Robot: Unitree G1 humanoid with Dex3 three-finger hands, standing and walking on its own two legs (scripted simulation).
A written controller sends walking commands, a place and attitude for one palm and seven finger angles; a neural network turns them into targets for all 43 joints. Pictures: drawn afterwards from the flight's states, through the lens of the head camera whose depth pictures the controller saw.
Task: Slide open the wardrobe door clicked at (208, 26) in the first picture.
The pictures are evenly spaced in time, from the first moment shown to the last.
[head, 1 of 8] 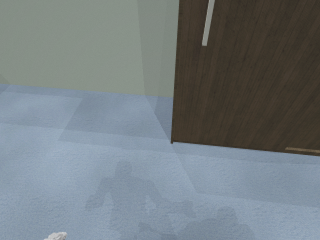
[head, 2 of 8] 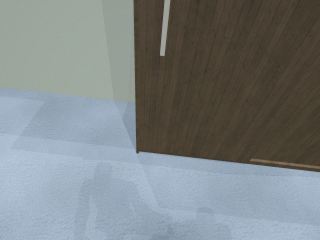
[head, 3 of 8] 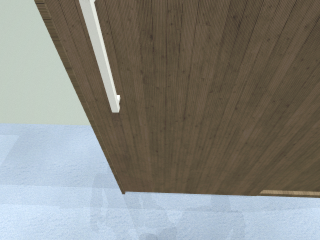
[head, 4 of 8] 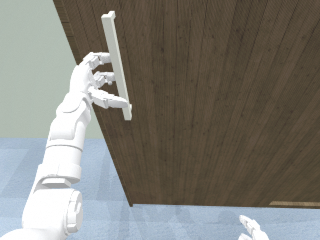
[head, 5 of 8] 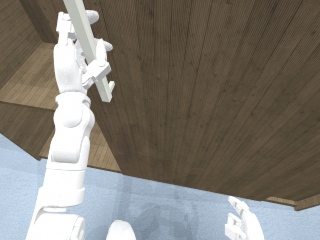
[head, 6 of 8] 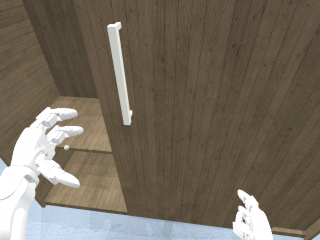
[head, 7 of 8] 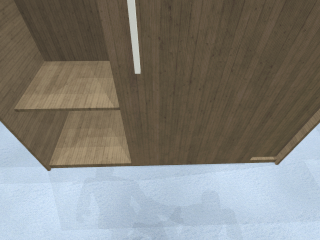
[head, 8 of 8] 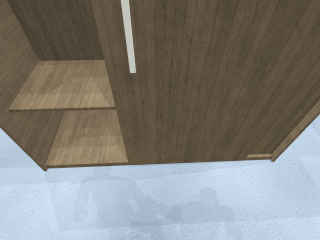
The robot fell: no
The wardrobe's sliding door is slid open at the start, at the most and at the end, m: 0.00 0.57 0.57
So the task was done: yes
